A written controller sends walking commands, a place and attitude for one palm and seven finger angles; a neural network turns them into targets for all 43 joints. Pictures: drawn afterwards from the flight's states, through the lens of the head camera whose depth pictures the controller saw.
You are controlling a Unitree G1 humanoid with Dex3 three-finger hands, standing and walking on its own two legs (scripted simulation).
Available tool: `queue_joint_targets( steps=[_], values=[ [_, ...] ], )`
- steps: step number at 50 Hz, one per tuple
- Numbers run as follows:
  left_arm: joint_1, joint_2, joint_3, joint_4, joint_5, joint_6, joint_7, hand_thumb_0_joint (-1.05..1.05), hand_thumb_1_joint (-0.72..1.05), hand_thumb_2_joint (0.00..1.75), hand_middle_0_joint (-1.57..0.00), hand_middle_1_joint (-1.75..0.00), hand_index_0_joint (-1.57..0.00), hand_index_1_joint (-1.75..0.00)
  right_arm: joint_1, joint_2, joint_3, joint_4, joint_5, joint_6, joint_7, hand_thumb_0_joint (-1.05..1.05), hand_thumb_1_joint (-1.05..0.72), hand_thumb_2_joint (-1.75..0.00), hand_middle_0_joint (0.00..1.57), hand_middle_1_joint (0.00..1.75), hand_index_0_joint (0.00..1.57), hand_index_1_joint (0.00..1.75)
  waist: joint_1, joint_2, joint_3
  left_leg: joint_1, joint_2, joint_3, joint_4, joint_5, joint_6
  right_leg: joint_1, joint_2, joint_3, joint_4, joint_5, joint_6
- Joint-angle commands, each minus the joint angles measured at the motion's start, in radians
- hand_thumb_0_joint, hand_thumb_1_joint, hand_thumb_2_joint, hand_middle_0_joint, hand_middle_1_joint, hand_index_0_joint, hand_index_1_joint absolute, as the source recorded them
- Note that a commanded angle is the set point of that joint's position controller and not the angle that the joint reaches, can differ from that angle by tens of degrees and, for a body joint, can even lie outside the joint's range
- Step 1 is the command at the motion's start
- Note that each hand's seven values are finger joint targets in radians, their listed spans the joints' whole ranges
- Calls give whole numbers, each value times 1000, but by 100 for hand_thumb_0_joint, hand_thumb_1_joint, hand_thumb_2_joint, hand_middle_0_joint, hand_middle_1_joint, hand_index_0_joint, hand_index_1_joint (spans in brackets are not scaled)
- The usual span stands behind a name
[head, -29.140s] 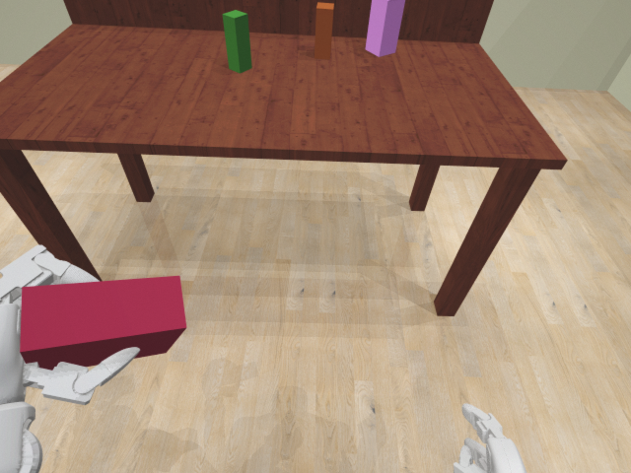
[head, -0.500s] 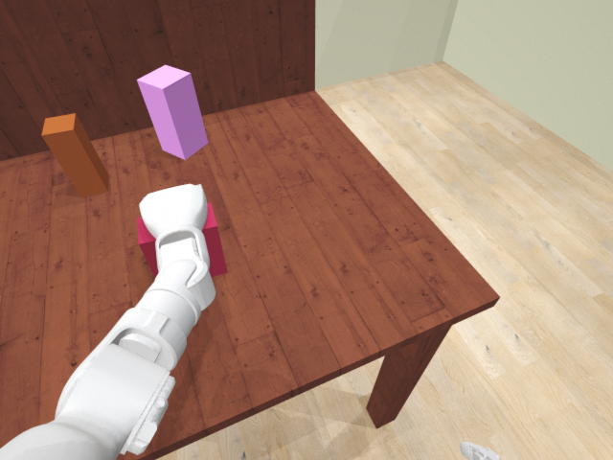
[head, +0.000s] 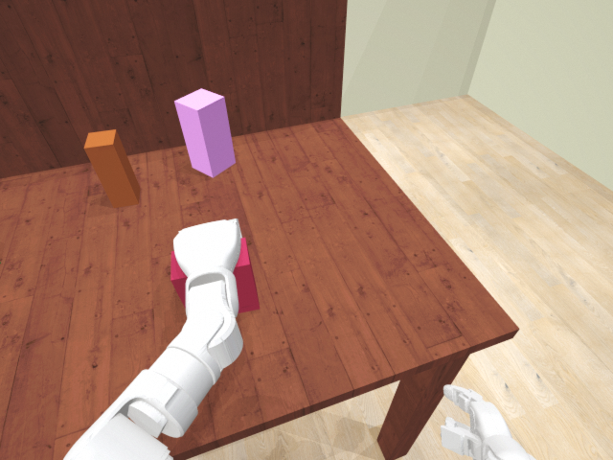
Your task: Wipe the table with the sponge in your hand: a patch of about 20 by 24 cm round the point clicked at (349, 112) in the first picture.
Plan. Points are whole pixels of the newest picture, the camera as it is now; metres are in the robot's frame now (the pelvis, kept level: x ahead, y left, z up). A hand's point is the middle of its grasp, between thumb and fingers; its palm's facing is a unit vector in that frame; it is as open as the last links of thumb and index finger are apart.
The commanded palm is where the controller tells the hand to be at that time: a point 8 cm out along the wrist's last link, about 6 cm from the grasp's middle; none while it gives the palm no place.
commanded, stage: wipe back along the third lane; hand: left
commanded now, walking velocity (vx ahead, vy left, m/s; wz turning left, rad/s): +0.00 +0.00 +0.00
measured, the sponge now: (221, 289) +0.36 +0.18 +0.01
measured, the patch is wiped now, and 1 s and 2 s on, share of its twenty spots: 1.00 1.00 1.00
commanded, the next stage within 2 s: slide back across to the middle lane in 0.78 s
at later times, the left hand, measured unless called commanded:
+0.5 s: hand (228, 304) +0.30 +0.15 +0.06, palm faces +0.03 -0.08 -1.00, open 9.4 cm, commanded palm +0.25 +0.13 +0.09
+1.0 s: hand (234, 326) +0.27 +0.13 +0.06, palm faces +0.05 -0.13 -0.99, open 9.4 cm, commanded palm +0.22 +0.13 +0.10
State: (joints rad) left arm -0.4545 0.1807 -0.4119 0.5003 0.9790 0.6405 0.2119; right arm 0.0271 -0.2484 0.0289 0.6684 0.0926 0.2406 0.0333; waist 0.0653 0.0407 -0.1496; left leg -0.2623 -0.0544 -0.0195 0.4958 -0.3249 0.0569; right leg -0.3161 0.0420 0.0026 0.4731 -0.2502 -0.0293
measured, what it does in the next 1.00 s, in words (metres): stands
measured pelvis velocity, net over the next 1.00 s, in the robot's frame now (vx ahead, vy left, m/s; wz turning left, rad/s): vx -0.03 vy -0.04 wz -0.03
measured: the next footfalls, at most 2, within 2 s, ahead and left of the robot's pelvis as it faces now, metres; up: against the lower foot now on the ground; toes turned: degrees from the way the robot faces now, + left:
none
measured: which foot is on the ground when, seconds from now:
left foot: down 0.00-1.00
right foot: down 0.00-1.00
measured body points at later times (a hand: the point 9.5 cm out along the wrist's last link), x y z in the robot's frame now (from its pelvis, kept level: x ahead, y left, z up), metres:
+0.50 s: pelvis -0.03 -0.02 +0.00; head -0.06 -0.05 +0.45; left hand +0.30 +0.15 +0.11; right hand +0.21 -0.22 -0.08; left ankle -0.05 +0.08 -0.74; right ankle -0.01 -0.11 -0.74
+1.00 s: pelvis -0.03 -0.04 +0.00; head -0.06 -0.07 +0.45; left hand +0.26 +0.14 +0.11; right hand +0.22 -0.24 -0.07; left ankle -0.05 +0.08 -0.74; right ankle -0.01 -0.11 -0.74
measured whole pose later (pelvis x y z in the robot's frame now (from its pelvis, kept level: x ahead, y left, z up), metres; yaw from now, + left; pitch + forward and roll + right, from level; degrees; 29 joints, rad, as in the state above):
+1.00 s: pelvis -0.03 -0.04 +0.00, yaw -2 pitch +0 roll +1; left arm -0.13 0.21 -0.41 0.16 0.98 0.66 0.18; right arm -0.03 -0.25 0.04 0.65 0.10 0.20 0.05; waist 0.08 0.07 -0.11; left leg -0.17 -0.02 0.00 0.48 -0.30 0.01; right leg -0.26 0.08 0.01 0.49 -0.23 -0.08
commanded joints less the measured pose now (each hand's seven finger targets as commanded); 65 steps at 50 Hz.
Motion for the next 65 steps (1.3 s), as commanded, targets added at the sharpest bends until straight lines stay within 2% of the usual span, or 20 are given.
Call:
queue_joint_targets(
  steps=[1,6,9,11,13,20,22,23,25,28,29,36,38,41,43,44,48,55,58,65],
  values=[
    [-79,-17,4,-127,-37,30,-46,0,10,130,-120,-160,-120,-160,-223,-108,-30,-172,3,-46,6,0,-90,-90,20,30,20,30,-8,-119,-156,21,49,-24,-35,448,-36,188,-19,10,6,470,-66],
    [-69,-45,-31,-165,-26,52,-50,0,10,130,-120,-160,-120,-160,-241,-103,-27,-174,5,-47,12,0,-90,-90,20,30,20,30,-9,-126,-129,21,48,-28,-49,380,-31,163,-12,9,-2,377,-68],
    [-51,-2,6,-190,-26,51,-47,0,10,130,-120,-160,-120,-160,-252,-105,-25,-180,4,-48,8,0,-90,-90,20,30,20,30,2,-130,-143,13,43,-24,-58,330,-27,180,-11,19,-7,326,-66],
    [-56,-32,-24,-186,-21,54,-48,0,10,130,-120,-160,-120,-160,-256,-100,-22,-180,5,-49,7,0,-90,-90,20,30,20,30,-3,-119,-117,8,41,-23,-62,304,-28,161,-11,22,-13,295,-67],
    [-84,11,21,-200,-19,50,-48,0,10,130,-120,-160,-120,-160,-263,-103,-24,-176,5,-49,4,0,-90,-90,20,30,20,30,-1,-125,-112,2,43,-30,-71,271,-27,149,-6,35,-22,244,-70],
    [-56,2,-1,-197,-16,46,-46,0,10,130,-120,-160,-120,-160,-268,-100,-21,-184,5,-53,2,0,-90,-90,20,30,20,30,-5,-124,-84,-16,34,-19,-76,193,-23,136,-8,47,-43,141,-62],
    [-36,-24,-26,-207,-17,42,-50,0,10,130,-120,-160,-120,-160,-267,-96,-22,-187,4,-57,3,0,-90,-90,20,30,20,30,-6,-125,-82,-14,28,-14,-72,191,-20,142,-10,56,-50,148,-60],
    [-24,18,24,-231,-22,36,-50,0,10,130,-120,-160,-120,-160,-273,-99,-25,-192,4,-58,3,0,-90,-90,20,30,20,30,4,-130,-99,-18,28,-19,-72,190,-18,155,-7,69,-50,148,-62],
    [7,-4,-6,-230,-26,38,-49,0,10,130,-120,-160,-120,-160,-274,-98,-22,-195,5,-61,2,0,-90,-90,20,30,20,30,1,-144,-86,-22,24,-7,-70,180,-17,164,-12,68,-57,141,-54],
    [63,45,51,-258,-35,31,-49,0,10,130,-120,-160,-120,-160,-286,-99,-24,-197,6,-66,2,0,-90,-90,20,30,20,30,14,-142,-81,-33,22,-12,-74,176,-18,181,-13,91,-65,143,-55],
    [60,4,0,-266,-30,30,-50,0,10,130,-120,-160,-120,-160,-282,-99,-21,-200,4,-66,3,0,-90,-90,20,30,20,30,5,-129,-84,-26,19,-5,-68,184,-16,185,-14,83,-55,161,-53],
    [174,-21,-35,-325,-33,30,-62,0,10,130,-120,-160,-120,-160,-292,-93,-25,-211,9,-77,19,0,-90,-90,20,30,20,30,11,-144,-56,-20,15,-3,-60,193,-13,189,-14,94,-66,172,-49],
    [221,26,17,-361,-41,24,-61,0,10,130,-120,-160,-120,-160,-301,-98,-29,-212,9,-81,22,0,-90,-90,20,30,20,30,21,-153,-76,-21,14,-4,-55,212,-13,219,-13,111,-62,216,-48],
    [231,3,-18,-377,-38,27,-63,0,10,130,-120,-160,-120,-160,-304,-94,-27,-208,10,-85,22,0,-90,-90,20,30,20,30,10,-170,-42,-18,12,4,-51,200,-12,205,-16,121,-77,200,-41],
    [232,51,31,-393,-36,23,-59,0,10,130,-120,-160,-120,-160,-305,-99,-28,-202,10,-88,22,0,-90,-90,20,30,20,30,13,-159,-43,-14,13,-2,-53,201,-14,202,-12,132,-76,202,-45],
    [226,18,-7,-393,-30,27,-59,0,10,130,-120,-160,-120,-160,-308,-94,-23,-206,8,-89,20,0,-90,-90,20,30,20,30,12,-156,-36,-17,12,3,-54,203,-12,204,-14,118,-68,212,-41],
    [185,107,76,-446,-15,28,-51,0,10,130,-120,-160,-120,-160,-317,-96,-27,-196,6,-93,15,0,-90,-90,20,30,20,30,22,-109,-57,9,10,-2,-60,210,-13,212,-12,135,-73,198,-46],
    [328,146,120,-555,-23,3,-53,0,10,130,-120,-160,-120,-160,-331,-82,-18,-213,-2,-108,13,0,-90,-90,20,30,20,30,43,-126,-90,35,6,0,-59,286,-12,295,-19,148,-59,339,-42],
    [320,205,182,-589,-28,-11,-61,0,10,130,-120,-160,-120,-160,-329,-88,-19,-203,-6,-111,4,0,-90,-90,20,30,20,30,36,-132,-45,44,7,-9,-67,263,-11,270,-16,178,-91,292,-44],
    [365,205,179,-632,-25,-37,-77,0,10,130,-120,-160,-120,-160,-319,-87,-18,-208,-9,-121,-9,0,-90,-90,20,30,20,30,40,-69,-4,61,11,-14,-90,237,-10,229,-13,160,-112,161,-48]
  ],
)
